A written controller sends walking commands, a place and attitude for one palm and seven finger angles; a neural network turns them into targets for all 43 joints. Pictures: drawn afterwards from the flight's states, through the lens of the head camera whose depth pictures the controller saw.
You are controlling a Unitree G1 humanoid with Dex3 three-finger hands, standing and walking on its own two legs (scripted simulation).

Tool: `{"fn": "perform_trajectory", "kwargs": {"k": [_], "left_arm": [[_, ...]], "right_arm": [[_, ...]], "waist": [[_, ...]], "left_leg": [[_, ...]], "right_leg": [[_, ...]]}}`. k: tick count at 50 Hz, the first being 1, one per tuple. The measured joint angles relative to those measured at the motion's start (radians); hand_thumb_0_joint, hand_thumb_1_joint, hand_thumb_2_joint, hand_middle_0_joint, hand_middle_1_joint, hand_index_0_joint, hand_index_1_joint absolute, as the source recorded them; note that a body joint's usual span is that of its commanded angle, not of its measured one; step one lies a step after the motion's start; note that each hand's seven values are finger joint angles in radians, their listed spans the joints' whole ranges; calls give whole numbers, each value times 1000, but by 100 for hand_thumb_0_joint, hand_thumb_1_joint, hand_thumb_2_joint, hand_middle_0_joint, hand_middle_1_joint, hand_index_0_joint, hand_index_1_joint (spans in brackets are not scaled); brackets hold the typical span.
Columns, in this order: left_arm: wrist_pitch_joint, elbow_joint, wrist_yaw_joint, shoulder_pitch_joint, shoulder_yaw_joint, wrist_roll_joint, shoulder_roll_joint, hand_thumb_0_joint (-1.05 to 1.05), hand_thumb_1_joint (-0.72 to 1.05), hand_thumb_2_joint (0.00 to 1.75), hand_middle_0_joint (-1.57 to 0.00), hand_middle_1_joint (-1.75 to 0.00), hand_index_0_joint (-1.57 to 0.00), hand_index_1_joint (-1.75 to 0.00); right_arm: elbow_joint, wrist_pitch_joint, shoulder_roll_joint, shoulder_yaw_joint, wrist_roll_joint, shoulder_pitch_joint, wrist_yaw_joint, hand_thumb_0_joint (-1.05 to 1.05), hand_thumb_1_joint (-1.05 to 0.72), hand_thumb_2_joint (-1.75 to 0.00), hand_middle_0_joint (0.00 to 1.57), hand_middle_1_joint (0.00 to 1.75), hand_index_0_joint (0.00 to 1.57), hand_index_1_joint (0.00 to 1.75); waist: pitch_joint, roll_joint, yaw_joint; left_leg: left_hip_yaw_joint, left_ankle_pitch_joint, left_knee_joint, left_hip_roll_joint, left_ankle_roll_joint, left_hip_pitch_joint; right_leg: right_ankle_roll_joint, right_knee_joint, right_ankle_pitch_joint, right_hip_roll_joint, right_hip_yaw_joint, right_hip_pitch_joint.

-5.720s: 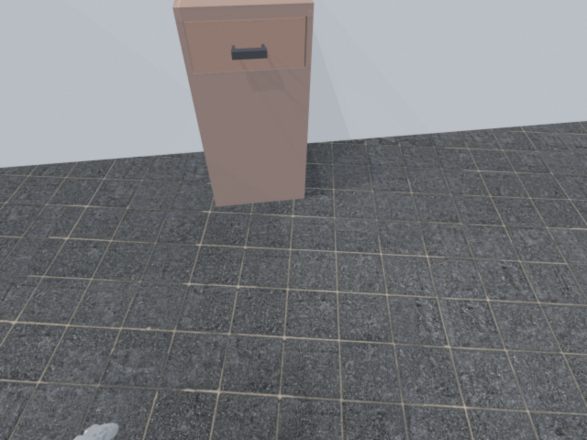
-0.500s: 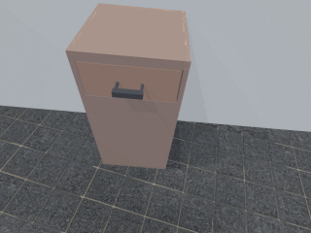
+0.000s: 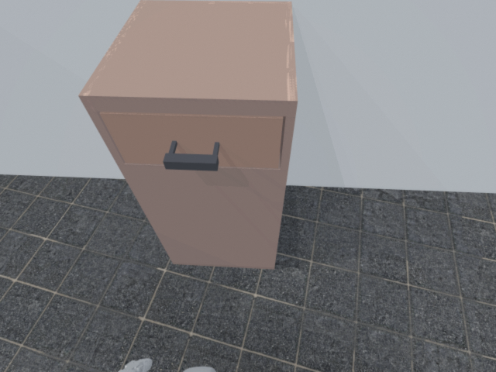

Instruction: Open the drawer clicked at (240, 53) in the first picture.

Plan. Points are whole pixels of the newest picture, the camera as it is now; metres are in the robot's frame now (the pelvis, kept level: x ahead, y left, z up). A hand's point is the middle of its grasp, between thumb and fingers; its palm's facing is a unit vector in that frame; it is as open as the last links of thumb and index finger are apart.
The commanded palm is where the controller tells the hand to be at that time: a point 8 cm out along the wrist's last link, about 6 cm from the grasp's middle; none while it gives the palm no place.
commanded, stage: come to a stop and stand still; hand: left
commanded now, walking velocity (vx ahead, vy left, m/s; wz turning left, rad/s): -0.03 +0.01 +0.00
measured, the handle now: (193, 154) +0.54 +0.16 -0.02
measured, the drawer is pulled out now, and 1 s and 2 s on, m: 0.00 0.00 0.00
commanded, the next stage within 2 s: look again from close up in 0.94 s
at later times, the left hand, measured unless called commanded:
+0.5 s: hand out of the picture -0.02 +0.20 -0.17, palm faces +0.00 -0.97 -0.23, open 7.4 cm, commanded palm none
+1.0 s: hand out of the picture -0.04 +0.12 -0.17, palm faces +0.04 -0.98 -0.17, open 7.3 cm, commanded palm none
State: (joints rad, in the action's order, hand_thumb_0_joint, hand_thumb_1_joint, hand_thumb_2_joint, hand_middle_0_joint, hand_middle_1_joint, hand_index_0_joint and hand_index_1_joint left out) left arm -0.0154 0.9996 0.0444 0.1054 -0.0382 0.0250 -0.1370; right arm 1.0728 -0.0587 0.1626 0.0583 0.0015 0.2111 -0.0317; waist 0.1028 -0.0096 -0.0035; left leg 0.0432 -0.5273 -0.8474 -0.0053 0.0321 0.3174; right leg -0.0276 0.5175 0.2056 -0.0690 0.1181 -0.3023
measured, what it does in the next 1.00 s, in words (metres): steps on the spot: left foot, then right foot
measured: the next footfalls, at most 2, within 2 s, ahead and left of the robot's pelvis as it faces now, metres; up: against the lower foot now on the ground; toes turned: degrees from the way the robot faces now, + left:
left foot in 0.10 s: +0.01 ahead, +0.12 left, +0.00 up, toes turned +1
right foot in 0.48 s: +0.00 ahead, -0.08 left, +0.00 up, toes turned -3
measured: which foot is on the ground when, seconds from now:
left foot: up 0.00-0.08, down 0.10-1.00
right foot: down 0.00-0.12, up 0.14-0.46, down 0.48-1.00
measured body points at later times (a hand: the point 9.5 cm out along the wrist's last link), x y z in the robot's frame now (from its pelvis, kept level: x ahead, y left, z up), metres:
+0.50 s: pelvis -0.03 +0.01 +0.00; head -0.01 +0.00 +0.45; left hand -0.02 +0.25 -0.15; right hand -0.02 -0.22 -0.16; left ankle -0.02 +0.14 -0.74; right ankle -0.06 -0.10 -0.74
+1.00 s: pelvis -0.02 -0.03 +0.00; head -0.01 -0.04 +0.45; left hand -0.04 +0.18 -0.15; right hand -0.06 -0.24 -0.16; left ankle -0.02 +0.14 -0.74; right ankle -0.06 -0.10 -0.74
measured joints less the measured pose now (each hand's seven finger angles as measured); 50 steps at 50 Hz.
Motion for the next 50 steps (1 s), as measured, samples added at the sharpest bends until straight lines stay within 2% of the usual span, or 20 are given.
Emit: {"fn": "perform_trajectory", "kwargs": {"k": [3, 5, 6, 9, 12, 15, 19, 21, 23, 25, 28, 37, 50], "left_arm": [[-10, -7, -2, 1, -7, 2, -16, 0, 91, 90, -21, -30, -21, -30], [-18, -6, -3, 13, -11, -3, -31, 0, 91, 90, -21, -30, -21, -30], [-25, -4, -5, 18, -13, -7, -39, 0, 91, 90, -21, -30, -21, -30], [-44, 17, -9, 45, -18, -9, -66, 0, 91, 90, -21, -30, -21, -30], [-44, 44, -22, 83, -19, -7, -79, 0, 91, 90, -20, -30, -20, -30], [-36, 69, -30, 126, -15, -8, -84, 0, 91, 90, -20, -30, -20, -30], [-41, 99, -34, 159, -6, -11, -77, 0, 91, 90, -20, -30, -20, -30], [-39, 109, -34, 163, 0, -14, -69, 0, 91, 90, -20, -30, -20, -30], [-28, 114, -32, 164, 6, -16, -62, 0, 91, 90, -20, -30, -20, -30], [-12, 125, -25, 161, 13, -16, -49, 0, 91, 90, -20, -30, -20, -30], [7, 136, -20, 160, 28, -19, -17, 0, 91, 90, -20, -30, -20, -30], [16, 151, -7, 171, 40, -25, 7, 1, 93, 90, -21, -30, -20, -30], [21, 148, -5, 199, 39, -26, 36, 0, 91, 90, -20, -30, -20, -30]], "right_arm": [[-30, 5, 14, 3, 2, -25, 3, 1, -91, -90, 20, 30, 19, 30], [-50, 20, 23, 1, 5, -29, 5, 1, -91, -90, 20, 30, 19, 30], [-55, 29, 24, 0, 9, -27, 5, 1, -91, -90, 20, 30, 19, 30], [-55, 36, 8, -15, 21, -16, 4, 1, -91, -90, 20, 30, 19, 30], [-41, 40, -8, -31, 25, -2, -2, 1, -90, -90, 20, 30, 19, 30], [-28, 47, -19, -36, 24, 4, -9, 1, -91, -90, 20, 30, 20, 30], [-19, 55, -13, -32, 24, 7, -11, 1, -92, -90, 20, 30, 20, 30], [-9, 55, -9, -30, 22, 10, -9, 1, -92, -90, 20, 30, 20, 30], [5, 55, -5, -29, 18, 18, -7, 1, -91, -90, 20, 30, 20, 30], [25, 53, 1, -27, 10, 24, -6, 1, -91, -90, 20, 30, 20, 30], [55, 42, 12, -31, 8, 38, -4, 1, -91, -90, 20, 30, 20, 30], [105, 39, -21, -49, 11, 79, -3, 1, -91, -90, 20, 30, 19, 30], [107, 42, -39, -52, 11, 91, -11, 1, -90, -90, 20, 30, 19, 30]], "waist": [[3, 18, 4], [-6, 24, 1], [-12, 31, -1], [-35, 61, 6], [-65, 61, 11], [-81, 56, 15], [-75, 41, 4], [-68, 34, -2], [-64, 32, -3], [-58, 23, -2], [-60, -14, -12], [-70, -10, -15], [-64, -9, -4]], "left_leg": [[2, 71, 110, -4, 2, -22], [9, 186, 262, -17, -3, -73], [15, 250, 289, -17, -23, -77], [32, 235, 296, -4, -54, -87], [34, 263, 374, 0, -59, -117], [41, 299, 439, 0, -60, -143], [49, 316, 467, -7, -55, -152], [51, 315, 460, -11, -48, -146], [54, 306, 437, -12, -38, -134], [55, 288, 398, -20, -24, -120], [36, 295, 407, -43, -4, -132], [18, 315, 444, -76, 26, -161], [4, 305, 439, -91, 39, -154]], "right_leg": [[15, 4, -14, -10, -3, -16], [30, 35, -9, -10, -4, -37], [37, 60, 1, -14, -6, -49], [45, 182, 157, 6, -75, -80], [51, 296, 171, 32, -115, -82], [64, 308, 171, 35, -118, -47], [70, 229, 212, 29, -103, 18], [67, 153, 203, 27, -94, 54], [63, 31, 122, 22, -85, 103], [36, -44, 90, 27, -81, 139], [13, -56, 94, 52, -63, 156], [-20, -90, 82, 89, -45, 187], [-34, -105, 86, 105, -32, 194]]}}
